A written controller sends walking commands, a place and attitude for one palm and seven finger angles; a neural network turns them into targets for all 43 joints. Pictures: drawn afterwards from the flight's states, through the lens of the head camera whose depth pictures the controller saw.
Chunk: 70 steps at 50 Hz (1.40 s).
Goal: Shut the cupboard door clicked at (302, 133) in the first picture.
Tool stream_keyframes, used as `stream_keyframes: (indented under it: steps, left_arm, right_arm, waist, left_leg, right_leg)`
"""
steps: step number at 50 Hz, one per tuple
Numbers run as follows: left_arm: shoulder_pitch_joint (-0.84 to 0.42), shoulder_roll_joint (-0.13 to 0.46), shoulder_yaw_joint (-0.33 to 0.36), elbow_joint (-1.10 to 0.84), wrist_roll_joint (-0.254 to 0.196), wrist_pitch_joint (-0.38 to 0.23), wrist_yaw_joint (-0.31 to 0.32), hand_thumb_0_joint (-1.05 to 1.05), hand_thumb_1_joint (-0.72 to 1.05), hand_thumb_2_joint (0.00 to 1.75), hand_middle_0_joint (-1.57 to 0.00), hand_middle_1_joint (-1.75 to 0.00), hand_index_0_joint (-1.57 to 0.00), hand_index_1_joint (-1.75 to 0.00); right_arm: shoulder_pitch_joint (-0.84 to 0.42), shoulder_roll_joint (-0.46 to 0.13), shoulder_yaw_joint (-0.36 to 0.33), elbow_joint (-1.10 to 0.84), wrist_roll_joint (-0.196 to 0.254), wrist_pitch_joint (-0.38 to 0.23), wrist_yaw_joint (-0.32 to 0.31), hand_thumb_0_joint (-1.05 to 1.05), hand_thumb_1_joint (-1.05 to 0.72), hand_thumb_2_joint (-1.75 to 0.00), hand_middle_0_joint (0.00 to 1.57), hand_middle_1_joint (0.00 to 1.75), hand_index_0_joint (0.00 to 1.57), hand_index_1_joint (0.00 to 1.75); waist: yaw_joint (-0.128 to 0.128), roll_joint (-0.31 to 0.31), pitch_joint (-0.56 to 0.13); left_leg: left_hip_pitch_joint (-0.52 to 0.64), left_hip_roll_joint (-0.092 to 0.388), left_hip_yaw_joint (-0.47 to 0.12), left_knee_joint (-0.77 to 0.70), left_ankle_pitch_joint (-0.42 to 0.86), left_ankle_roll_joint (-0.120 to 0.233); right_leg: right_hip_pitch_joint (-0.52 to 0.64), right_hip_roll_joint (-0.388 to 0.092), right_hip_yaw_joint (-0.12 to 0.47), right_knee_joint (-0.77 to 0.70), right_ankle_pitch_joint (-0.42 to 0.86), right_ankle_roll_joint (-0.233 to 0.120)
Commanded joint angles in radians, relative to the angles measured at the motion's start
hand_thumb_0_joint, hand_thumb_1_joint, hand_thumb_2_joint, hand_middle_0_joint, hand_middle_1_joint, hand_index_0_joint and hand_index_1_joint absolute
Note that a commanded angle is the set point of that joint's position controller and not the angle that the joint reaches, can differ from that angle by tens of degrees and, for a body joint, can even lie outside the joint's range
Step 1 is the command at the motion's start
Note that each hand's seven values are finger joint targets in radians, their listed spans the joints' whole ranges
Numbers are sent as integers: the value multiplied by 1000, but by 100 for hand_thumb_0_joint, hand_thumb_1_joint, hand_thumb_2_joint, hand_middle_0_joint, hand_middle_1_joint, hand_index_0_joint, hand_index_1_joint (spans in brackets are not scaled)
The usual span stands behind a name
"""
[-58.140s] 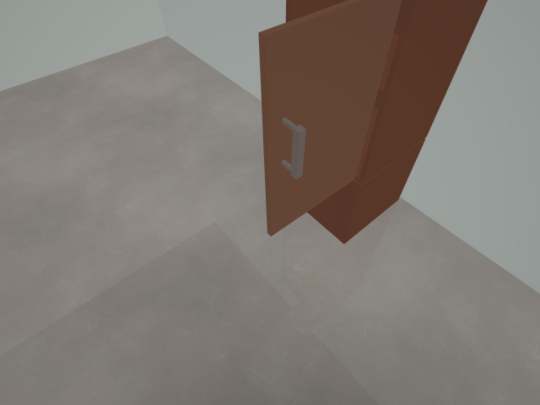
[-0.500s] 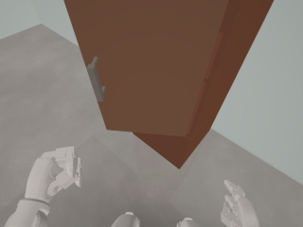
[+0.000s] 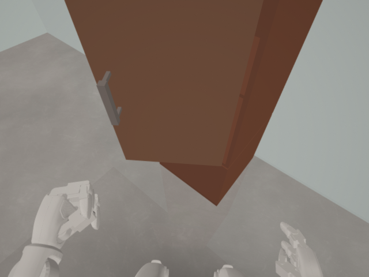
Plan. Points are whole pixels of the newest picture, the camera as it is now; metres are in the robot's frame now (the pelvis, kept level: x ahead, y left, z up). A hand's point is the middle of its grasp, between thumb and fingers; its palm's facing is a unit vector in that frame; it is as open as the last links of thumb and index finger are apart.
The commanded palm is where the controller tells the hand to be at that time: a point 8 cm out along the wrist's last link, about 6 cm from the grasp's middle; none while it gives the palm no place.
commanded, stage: bring the fist close to the handle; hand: left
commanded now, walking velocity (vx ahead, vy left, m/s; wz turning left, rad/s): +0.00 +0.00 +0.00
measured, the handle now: (111, 99) +0.52 +0.23 +0.07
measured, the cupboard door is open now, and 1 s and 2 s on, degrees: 35 35 31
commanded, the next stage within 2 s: push the door shut along its arc in 1.42 s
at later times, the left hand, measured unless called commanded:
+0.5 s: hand (104, 168) +0.31 +0.19 +0.07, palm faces -0.04 -1.00 -0.02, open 3.1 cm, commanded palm +0.30 +0.24 +0.07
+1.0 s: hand (119, 129) +0.42 +0.18 +0.08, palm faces -0.03 -1.00 -0.02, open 3.1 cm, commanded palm +0.40 +0.24 +0.07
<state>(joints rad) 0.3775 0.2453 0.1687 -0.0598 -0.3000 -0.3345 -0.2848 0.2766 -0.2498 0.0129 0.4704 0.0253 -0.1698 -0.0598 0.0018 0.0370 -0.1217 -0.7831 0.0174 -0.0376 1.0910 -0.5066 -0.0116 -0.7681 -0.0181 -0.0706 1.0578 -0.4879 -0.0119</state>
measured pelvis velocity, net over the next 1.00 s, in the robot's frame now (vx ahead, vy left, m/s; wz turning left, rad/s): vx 0.00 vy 0.01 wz -0.02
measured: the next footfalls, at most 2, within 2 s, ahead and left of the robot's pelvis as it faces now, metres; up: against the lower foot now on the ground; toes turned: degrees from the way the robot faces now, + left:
none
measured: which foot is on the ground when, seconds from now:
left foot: down 0.00-1.00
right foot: down 0.00-1.00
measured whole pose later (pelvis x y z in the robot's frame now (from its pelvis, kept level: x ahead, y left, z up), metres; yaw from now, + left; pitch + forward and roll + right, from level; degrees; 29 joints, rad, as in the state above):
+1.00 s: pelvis +0.00 +0.01 +0.00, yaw -1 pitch +15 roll -1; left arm -0.51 0.32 0.28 0.77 -0.19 -0.35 -0.25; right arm 0.31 -0.26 0.01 0.60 0.02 -0.07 -0.04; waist -0.06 0.02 -0.11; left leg -0.85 0.02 -0.01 1.05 -0.47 0.00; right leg -0.85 -0.02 -0.04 1.03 -0.45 0.00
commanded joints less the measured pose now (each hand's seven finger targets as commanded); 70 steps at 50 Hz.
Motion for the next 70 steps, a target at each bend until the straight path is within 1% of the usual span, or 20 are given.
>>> stream_keyframes:
  steps: [1,5,11,13,17,26,34,35,38,40,44,47,49,51,54,57,59,65,67,70]
  left_arm:
    - [-71,128,75,-196,-20,-57,0,0,90,90,-130,-150,-130,-150]
    - [-234,138,70,-164,-10,-65,1,0,90,90,-130,-150,-130,-150]
    - [-375,135,59,-77,-7,-32,-10,0,90,90,-130,-150,-130,-150]
    - [-423,179,101,-26,-2,-15,-4,0,90,90,-130,-150,-130,-150]
    - [-514,154,86,39,6,1,10,0,90,90,-130,-150,-130,-150]
    - [-708,183,114,223,29,-27,22,0,90,90,-130,-150,-130,-150]
    - [-979,233,126,359,51,-61,25,0,90,90,-130,-150,-130,-150]
    - [-984,209,110,387,52,-59,24,0,90,90,-130,-150,-130,-150]
    - [-1065,267,152,461,59,-63,29,0,90,90,-130,-150,-130,-150]
    - [-1089,235,129,478,65,-69,28,0,90,90,-130,-150,-130,-150]
    - [-1145,267,153,582,76,-71,36,0,90,90,-130,-150,-130,-150]
    - [-1250,259,139,638,93,-78,42,0,90,90,-130,-150,-130,-150]
    - [-1299,299,171,660,100,-92,49,0,90,90,-130,-150,-130,-150]
    - [-1342,318,183,731,108,-100,49,0,90,90,-130,-150,-130,-150]
    - [-1274,327,204,733,109,-120,39,0,90,90,-130,-150,-130,-150]
    - [-1251,302,181,731,105,-115,27,0,90,90,-130,-150,-130,-150]
    - [-1242,333,214,748,97,-113,26,0,90,90,-130,-150,-130,-150]
    - [-1296,352,224,677,95,-153,33,0,90,90,-130,-150,-130,-150]
    - [-1306,306,178,681,95,-158,26,0,90,90,-130,-150,-130,-150]
    - [-1318,313,175,735,101,-150,20,0,90,90,-130,-150,-130,-150]
  right_arm:
    - [-43,-119,-46,-159,1,-50,-11,0,-90,-90,20,30,20,30]
    - [-43,-123,-39,-135,0,-56,-19,0,-90,-90,20,30,20,30]
    - [-44,-128,-37,-113,4,-58,-22,0,-90,-90,20,30,20,30]
    - [-39,-135,-37,-101,4,-52,-25,0,-90,-90,20,30,20,30]
    - [-36,-132,-36,-93,3,-45,-21,0,-90,-90,20,30,20,30]
    - [-21,-141,-43,-58,2,-10,-7,0,-90,-90,20,30,20,30]
    - [14,-154,-49,-7,1,14,-12,0,-90,-90,20,30,20,30]
    - [13,-149,-49,-7,0,17,-11,0,-90,-90,20,30,20,30]
    - [36,-157,-51,10,-1,30,-11,0,-90,-90,20,30,20,30]
    - [43,-152,-53,12,-2,37,-5,0,-90,-90,20,30,20,30]
    - [69,-159,-55,27,-3,57,3,0,-90,-90,20,30,20,30]
    - [84,-157,-55,37,-4,72,7,0,-90,-90,20,30,20,30]
    - [93,-160,-58,42,-8,78,5,0,-90,-90,20,30,20,30]
    - [105,-160,-55,54,-8,88,6,0,-90,-90,20,30,20,30]
    - [117,-161,-62,41,-11,97,15,0,-90,-90,20,30,20,30]
    - [125,-160,-64,35,-9,111,24,0,-90,-90,20,30,20,30]
    - [128,-165,-65,34,-7,119,21,0,-90,-90,20,30,20,30]
    - [123,-160,-67,37,-9,126,14,0,-90,-90,20,30,20,30]
    - [117,-155,-64,41,-8,124,15,0,-90,-90,20,30,20,30]
    - [116,-160,-63,50,-7,126,11,0,-90,-90,20,30,20,30]
  waist:
    - [-5,-24,-169]
    - [-26,-9,-163]
    - [-26,7,-199]
    - [-21,-13,-208]
    - [-19,-9,-229]
    - [-26,-14,-224]
    - [-50,-6,-304]
    - [-48,11,-305]
    - [-53,2,-323]
    - [-49,18,-371]
    - [-63,-26,-349]
    - [-79,-11,-335]
    - [-78,3,-374]
    - [-89,-28,-348]
    - [-56,17,-423]
    - [-65,2,-413]
    - [-67,-51,-386]
    - [-73,-12,-411]
    - [-83,18,-383]
    - [-94,13,-341]
  left_leg:
    - [54,-33,14,-159,182,29]
    - [50,-29,7,-146,167,29]
    - [70,-30,8,-161,171,30]
    - [62,-29,2,-168,179,30]
    - [89,-29,6,-187,199,26]
    - [86,-25,18,-203,215,23]
    - [121,-16,6,-198,244,24]
    - [124,-19,11,-199,246,23]
    - [116,-17,7,-191,262,25]
    - [147,-16,9,-191,306,21]
    - [113,-13,12,-185,300,23]
    - [104,-15,11,-186,275,25]
    - [106,-16,14,-175,290,26]
    - [72,-14,15,-171,260,28]
    - [117,-16,19,-172,331,24]
    - [109,-15,24,-177,338,25]
    - [66,-15,30,-179,296,32]
    - [101,-16,31,-184,288,34]
    - [113,-15,29,-191,267,31]
    - [94,-15,24,-193,231,32]
  right_leg:
    - [159,24,61,-193,127,-5]
    - [119,26,55,-177,114,-7]
    - [133,25,53,-181,133,-7]
    - [147,28,52,-179,138,-9]
    - [158,24,41,-177,179,-7]
    - [161,21,47,-179,218,-9]
    - [144,23,47,-162,249,-11]
    - [144,22,48,-164,254,-11]
    - [145,25,48,-158,269,-12]
    - [155,23,46,-149,314,-12]
    - [148,27,47,-154,321,-7]
    - [126,27,49,-157,301,-8]
    - [135,26,56,-151,317,-8]
    - [128,27,58,-155,298,-5]
    - [161,31,58,-141,358,-13]
    - [168,33,55,-146,374,-9]
    - [183,34,63,-161,350,-4]
    - [186,34,70,-167,342,-5]
    - [155,35,63,-172,315,-6]
    - [125,35,63,-178,276,-6]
